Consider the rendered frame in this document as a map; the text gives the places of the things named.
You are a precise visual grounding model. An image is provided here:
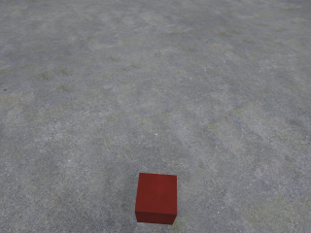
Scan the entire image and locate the carton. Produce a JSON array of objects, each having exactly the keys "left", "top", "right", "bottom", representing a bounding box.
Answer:
[{"left": 134, "top": 173, "right": 178, "bottom": 225}]

